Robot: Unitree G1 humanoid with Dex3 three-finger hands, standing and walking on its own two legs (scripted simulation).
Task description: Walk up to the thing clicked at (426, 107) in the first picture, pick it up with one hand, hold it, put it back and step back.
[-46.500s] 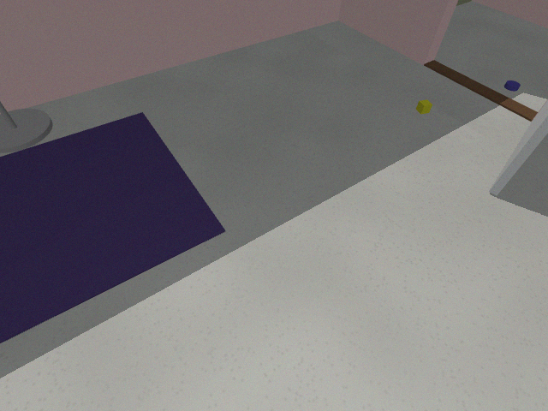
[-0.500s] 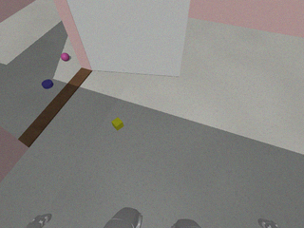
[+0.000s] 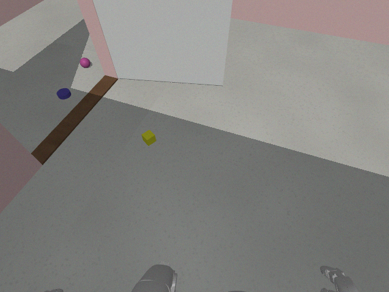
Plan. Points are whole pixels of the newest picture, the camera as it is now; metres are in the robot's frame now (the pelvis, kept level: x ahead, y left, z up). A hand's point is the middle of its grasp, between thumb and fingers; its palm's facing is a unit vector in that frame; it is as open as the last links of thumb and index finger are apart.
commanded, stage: step back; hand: left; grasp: from above
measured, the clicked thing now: (148, 137) +1.01 +0.34 -0.72
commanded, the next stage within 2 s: stand in 1.08 s
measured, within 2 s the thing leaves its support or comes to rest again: neither
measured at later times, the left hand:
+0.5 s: hand out of the picture +0.01 +0.28 -0.13, palm faces +0.05 -0.91 -0.41, open 7.4 cm
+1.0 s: hand out of the picture +0.05 +0.29 -0.14, palm faces +0.05 -0.93 -0.36, open 7.4 cm
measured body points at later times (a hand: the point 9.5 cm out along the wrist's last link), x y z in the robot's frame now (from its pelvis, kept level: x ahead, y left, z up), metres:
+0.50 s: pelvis -0.04 +0.00 +0.01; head -0.03 -0.01 +0.46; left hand +0.01 +0.33 -0.10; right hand +0.03 -0.31 -0.12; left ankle -0.05 +0.14 -0.72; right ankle -0.01 -0.11 -0.72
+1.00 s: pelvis +0.00 +0.02 +0.01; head +0.02 +0.03 +0.46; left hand +0.05 +0.34 -0.12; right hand +0.14 -0.26 -0.11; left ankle +0.05 +0.15 -0.72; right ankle -0.01 -0.11 -0.72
